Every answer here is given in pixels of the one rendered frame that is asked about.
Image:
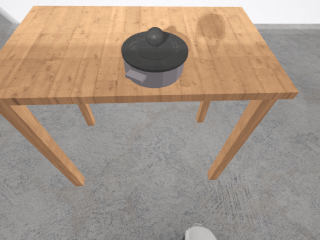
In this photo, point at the right robot thigh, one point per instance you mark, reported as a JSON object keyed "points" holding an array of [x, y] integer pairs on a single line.
{"points": [[199, 233]]}

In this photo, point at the pot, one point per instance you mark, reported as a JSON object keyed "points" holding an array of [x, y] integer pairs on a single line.
{"points": [[152, 79]]}

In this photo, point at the knob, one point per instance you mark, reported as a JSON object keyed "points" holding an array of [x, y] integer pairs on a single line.
{"points": [[155, 36]]}

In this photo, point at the lid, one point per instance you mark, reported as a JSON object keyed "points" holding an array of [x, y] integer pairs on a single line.
{"points": [[139, 54]]}

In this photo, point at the table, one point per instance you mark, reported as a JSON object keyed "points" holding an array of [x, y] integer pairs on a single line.
{"points": [[62, 55]]}

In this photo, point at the robot right shin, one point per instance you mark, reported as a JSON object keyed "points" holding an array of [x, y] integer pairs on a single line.
{"points": [[196, 224]]}

